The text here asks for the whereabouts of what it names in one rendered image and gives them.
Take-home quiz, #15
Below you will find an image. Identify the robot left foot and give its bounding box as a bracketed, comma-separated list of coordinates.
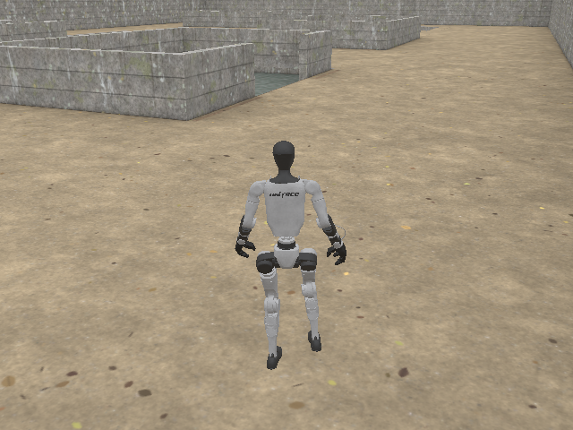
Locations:
[267, 346, 282, 370]

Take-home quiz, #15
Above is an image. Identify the robot right forearm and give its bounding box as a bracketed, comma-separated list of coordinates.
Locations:
[322, 214, 343, 249]

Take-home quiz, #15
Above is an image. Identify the right robot upper arm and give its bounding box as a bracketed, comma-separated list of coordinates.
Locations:
[303, 179, 331, 228]

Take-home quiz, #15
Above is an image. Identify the humanoid robot torso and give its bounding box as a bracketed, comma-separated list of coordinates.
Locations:
[264, 176, 306, 269]

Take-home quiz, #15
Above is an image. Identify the robot left forearm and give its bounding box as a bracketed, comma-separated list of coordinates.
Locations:
[236, 215, 252, 245]

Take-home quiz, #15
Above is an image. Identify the left robot upper arm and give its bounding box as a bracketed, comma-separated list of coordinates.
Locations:
[242, 180, 266, 228]

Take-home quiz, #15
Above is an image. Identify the left robot hand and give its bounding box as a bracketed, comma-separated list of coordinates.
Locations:
[235, 241, 256, 258]

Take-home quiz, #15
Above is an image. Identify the right robot hand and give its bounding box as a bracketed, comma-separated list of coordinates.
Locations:
[327, 243, 346, 265]

